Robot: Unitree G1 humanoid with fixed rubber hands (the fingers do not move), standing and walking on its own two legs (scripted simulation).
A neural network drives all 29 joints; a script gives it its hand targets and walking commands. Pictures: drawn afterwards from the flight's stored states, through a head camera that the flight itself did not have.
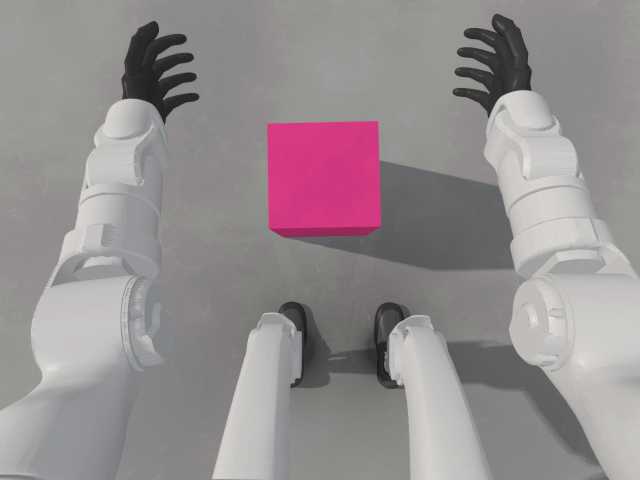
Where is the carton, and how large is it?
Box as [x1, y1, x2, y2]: [267, 121, 380, 236]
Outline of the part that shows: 377,121 267,124 269,228 282,236 367,234 380,226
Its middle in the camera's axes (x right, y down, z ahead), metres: +0.01 -0.12 +0.85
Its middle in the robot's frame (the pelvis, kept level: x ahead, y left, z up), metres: +0.50 +0.04 -0.51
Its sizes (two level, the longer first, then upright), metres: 0.210 0.200 0.250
